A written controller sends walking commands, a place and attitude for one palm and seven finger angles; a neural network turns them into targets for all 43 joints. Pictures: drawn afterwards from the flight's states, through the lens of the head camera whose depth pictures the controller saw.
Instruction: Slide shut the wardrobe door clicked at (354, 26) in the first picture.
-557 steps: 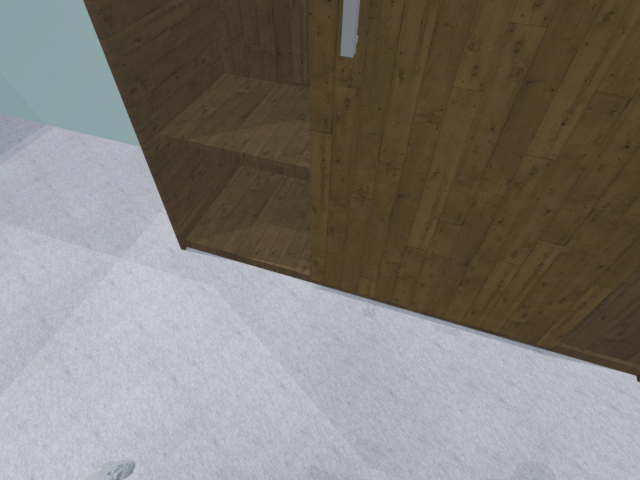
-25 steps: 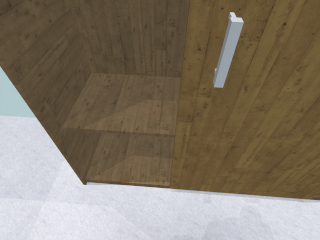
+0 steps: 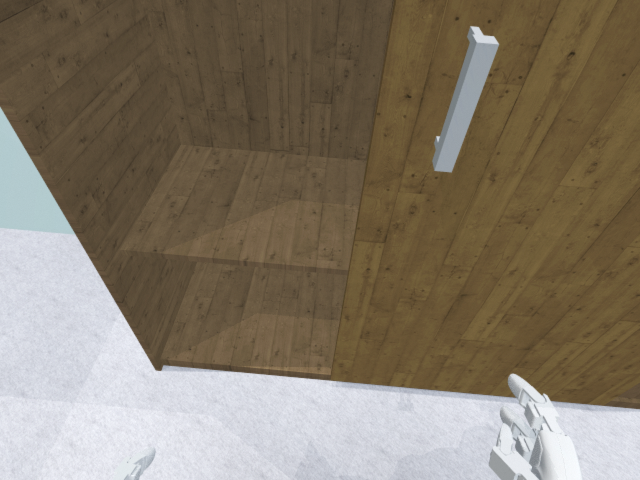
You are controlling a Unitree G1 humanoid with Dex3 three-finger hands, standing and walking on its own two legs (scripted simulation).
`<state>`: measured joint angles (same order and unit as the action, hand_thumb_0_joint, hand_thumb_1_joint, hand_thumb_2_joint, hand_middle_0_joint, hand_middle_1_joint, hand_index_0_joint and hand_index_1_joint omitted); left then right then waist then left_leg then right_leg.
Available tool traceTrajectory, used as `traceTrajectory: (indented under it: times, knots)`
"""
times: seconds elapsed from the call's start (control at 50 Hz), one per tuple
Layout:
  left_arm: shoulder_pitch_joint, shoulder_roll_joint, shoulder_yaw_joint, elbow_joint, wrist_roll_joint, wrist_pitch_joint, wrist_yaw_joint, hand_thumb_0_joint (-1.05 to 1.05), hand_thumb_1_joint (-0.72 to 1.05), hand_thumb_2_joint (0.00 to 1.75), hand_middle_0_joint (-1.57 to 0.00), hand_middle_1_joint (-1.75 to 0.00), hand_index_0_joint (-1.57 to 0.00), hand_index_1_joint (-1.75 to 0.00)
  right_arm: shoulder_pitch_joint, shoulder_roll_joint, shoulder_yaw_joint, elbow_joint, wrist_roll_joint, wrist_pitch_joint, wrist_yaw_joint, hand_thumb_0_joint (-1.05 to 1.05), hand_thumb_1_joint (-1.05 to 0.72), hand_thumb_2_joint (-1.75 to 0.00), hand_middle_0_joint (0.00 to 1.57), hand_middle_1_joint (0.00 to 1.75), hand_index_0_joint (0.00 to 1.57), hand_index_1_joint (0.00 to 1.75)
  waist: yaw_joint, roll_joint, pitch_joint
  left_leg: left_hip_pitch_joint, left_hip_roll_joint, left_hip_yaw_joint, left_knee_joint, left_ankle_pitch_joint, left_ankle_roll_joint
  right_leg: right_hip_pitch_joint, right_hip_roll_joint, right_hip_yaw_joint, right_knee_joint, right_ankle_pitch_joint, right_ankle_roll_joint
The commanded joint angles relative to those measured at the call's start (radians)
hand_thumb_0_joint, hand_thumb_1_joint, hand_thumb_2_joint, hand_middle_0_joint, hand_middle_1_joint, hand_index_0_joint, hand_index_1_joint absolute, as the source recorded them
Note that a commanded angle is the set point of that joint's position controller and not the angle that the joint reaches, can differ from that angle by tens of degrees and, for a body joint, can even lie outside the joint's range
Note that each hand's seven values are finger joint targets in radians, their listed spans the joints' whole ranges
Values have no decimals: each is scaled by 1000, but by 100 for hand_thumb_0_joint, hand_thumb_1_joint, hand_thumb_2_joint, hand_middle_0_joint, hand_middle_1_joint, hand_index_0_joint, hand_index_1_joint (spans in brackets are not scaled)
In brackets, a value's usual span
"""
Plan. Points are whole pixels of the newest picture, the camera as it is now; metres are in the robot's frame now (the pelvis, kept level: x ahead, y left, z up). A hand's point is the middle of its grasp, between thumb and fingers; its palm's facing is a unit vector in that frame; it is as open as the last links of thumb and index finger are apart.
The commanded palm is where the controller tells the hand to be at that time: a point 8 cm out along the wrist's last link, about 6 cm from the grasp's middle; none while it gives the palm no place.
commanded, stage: raise the hand with hooked fingers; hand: right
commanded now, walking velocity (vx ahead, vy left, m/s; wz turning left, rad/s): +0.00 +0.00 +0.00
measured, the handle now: (457, 102) +0.53 -0.12 +0.24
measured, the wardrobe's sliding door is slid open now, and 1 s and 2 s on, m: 0.55 0.55 0.55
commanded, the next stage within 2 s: move the hooked fingers beside the handle in 1.90 s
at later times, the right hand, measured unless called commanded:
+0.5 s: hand (532, 421) +0.20 -0.19 +0.08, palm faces -0.02 +1.00 -0.08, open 10.3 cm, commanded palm +0.16 -0.25 +0.09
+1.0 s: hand out of the picture +0.23 -0.26 +0.18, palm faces +0.07 +0.99 -0.10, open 13.2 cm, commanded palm +0.20 -0.29 +0.19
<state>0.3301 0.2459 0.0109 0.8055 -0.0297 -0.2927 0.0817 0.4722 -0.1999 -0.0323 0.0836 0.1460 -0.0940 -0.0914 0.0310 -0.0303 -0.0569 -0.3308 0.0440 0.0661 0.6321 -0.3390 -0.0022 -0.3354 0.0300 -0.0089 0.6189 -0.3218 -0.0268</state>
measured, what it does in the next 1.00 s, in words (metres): stands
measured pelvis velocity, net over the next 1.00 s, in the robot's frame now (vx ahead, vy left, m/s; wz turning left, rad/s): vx -0.01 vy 0.00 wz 0.00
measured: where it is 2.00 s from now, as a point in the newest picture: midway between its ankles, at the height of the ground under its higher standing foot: outside the picture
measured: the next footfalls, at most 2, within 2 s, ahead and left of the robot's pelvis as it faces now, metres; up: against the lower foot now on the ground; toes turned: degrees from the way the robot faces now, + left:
none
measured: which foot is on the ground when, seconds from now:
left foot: down 0.00-1.00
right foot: down 0.00-1.00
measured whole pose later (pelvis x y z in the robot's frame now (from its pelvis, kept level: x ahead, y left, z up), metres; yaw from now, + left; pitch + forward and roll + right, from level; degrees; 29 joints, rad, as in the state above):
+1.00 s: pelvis -0.01 +0.00 +0.01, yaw +0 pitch -3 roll +1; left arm 0.22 0.27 -0.08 0.63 -0.07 -0.37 0.10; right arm 0.06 -0.39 -0.39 -0.07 0.34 0.06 0.36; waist -0.07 -0.04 -0.03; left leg -0.20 0.02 0.08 0.52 -0.27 0.00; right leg -0.23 0.01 0.00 0.57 -0.29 -0.03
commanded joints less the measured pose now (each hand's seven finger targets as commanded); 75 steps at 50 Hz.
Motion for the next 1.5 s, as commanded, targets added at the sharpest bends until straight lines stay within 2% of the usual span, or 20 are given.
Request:
traceTrajectory:
  times: [0.0,0.04,0.06,0.1,0.18,0.24,0.28,0.36,0.44,0.54,0.62,0.74,0.9,1.12,1.16,1.24,1.28,1.38,1.44,1.48]
  knots:
    - [-165,111,63,-273,23,-93,-38,0,90,90,-20,-30,-20,-30,145,45,-51,-31,60,-279,204,0,-64,-79,22,47,22,47,-70,274,21,-194,-51,25,17,-25,25,-195,-6,21,63,65,22]
    - [-174,129,80,-324,19,-68,-67,0,90,90,-20,-30,-20,-30,184,-56,-188,31,118,-393,366,0,-60,-77,22,50,22,50,-104,185,-5,-156,-30,-34,83,58,48,-270,13,3,146,81,38]
    - [-195,131,81,-378,13,-55,-71,0,90,90,-20,-30,-20,-30,175,-119,-243,-46,121,-407,403,0,-57,-76,22,51,22,51,-122,107,-86,-116,-22,-51,105,95,49,-275,22,-20,162,97,29]
    - [-239,122,73,-460,1,-16,-65,0,90,90,-20,-30,-20,-30,140,-137,-245,-166,128,-330,421,0,-53,-74,23,54,23,54,-133,61,-126,-84,-23,-62,103,95,39,-272,29,-45,153,89,14]
    - [-194,98,56,-503,-2,36,-36,0,90,90,-20,-30,-20,-30,-67,-136,-244,-393,147,-236,338,0,-43,-70,23,60,23,60,-67,-9,-130,-133,-41,-75,67,51,24,-213,6,-16,162,65,1]
    - [-135,105,35,-472,12,26,-25,0,90,90,-20,-30,-20,-30,-274,-173,-221,-552,126,-299,291,0,-36,-67,24,64,24,64,-6,-51,-138,-170,-62,-62,76,84,25,-156,-16,22,175,87,-7]
    - [-124,104,22,-440,8,-1,-19,0,90,90,-20,-30,-20,-30,-292,-142,-164,-532,118,-334,310,0,-32,-65,24,68,24,68,16,-82,-140,-183,-63,-54,59,60,24,-113,-23,31,167,68,-9]
    - [-146,131,-2,-390,-11,-44,3,0,90,90,-20,-30,-20,-30,-380,-215,-180,-411,143,-285,403,0,-22,-61,25,74,25,74,23,-50,-92,-146,-55,-71,-17,-28,21,-117,-28,54,124,0,-12]
    - [-186,128,-13,-374,-23,-70,19,0,90,90,-20,-30,-20,-30,-303,-284,-307,-268,183,-133,449,0,-13,-57,25,80,25,80,-58,-17,-134,-11,-37,-82,-67,8,18,-103,-26,51,64,58,-9]
    - [-209,114,-24,-371,-17,-96,6,0,90,90,-20,-30,-20,-30,-289,-306,-407,-314,236,-62,423,0,-1,-52,26,87,26,87,-100,52,-120,62,-38,-53,-89,107,11,-81,-26,50,2,136,-3]
    - [-189,120,-23,-364,-22,-130,-5,0,90,90,-20,-30,-20,-30,-316,-289,-390,-385,227,-68,413,0,8,-48,27,93,27,93,-88,-10,-125,50,-49,-15,-92,135,13,-12,-26,37,-43,148,-2]
    - [-186,140,-22,-337,-32,-156,13,0,90,90,-20,-30,-20,-30,-450,-351,-416,-387,220,-9,424,0,22,-42,28,102,28,102,-86,-21,-68,65,-58,-5,-147,102,20,53,-29,51,-107,122,-5]
    - [-218,134,-41,-322,-38,-153,26,0,90,90,-20,-30,-20,-30,-651,-408,-447,-398,214,71,445,0,41,-34,29,114,29,114,-91,-106,-80,113,-64,6,-185,150,27,156,-28,67,-177,148,1]
    - [-277,129,-69,-333,-51,-76,18,0,90,90,-20,-30,-20,-30,-863,-505,-509,-331,211,259,495,0,50,-30,30,120,30,120,-93,-63,-117,160,-66,11,-218,234,30,218,-25,76,-211,224,5]
    - [-288,126,-74,-330,-53,-65,17,0,90,90,-20,-30,-20,-30,-921,-530,-515,-336,208,275,500,0,50,-30,30,120,30,120,-90,-109,-108,161,-59,2,-233,233,33,227,-20,73,-213,221,5]
    - [-294,131,-77,-328,-54,-46,16,0,90,90,-20,-30,-20,-30,-963,-593,-556,-294,207,311,518,0,50,-30,30,120,30,120,-99,-48,-126,183,-60,6,-240,262,33,238,-19,77,-215,253,2]
    - [-306,133,-79,-329,-58,-38,15,0,90,90,-20,-30,-20,-30,-1018,-618,-564,-283,203,332,527,0,50,-30,30,120,30,120,-98,-96,-131,180,-56,5,-240,268,34,245,-15,74,-219,257,3]
    - [-316,145,-76,-329,-63,-25,13,0,90,90,-20,-30,-20,-30,-1094,-680,-598,-204,205,378,553,0,50,-30,30,120,30,120,-100,-72,-139,184,-49,-2,-251,275,34,246,-10,75,-217,259,-3]
    - [-308,150,-72,-331,-71,-10,2,0,90,90,-20,-30,-20,-30,-996,-612,-551,-85,217,410,581,0,50,-30,30,120,30,120,-98,11,-96,172,-43,-8,-255,260,31,203,-13,69,-210,234,-2]
    - [-316,157,-66,-340,-78,-5,-3,0,90,90,-20,-30,-20,-30,-1010,-610,-538,-117,217,412,591,0,50,-30,30,120,30,120,-94,-17,-101,154,-41,-13,-247,253,28,209,-12,62,-204,225,-4]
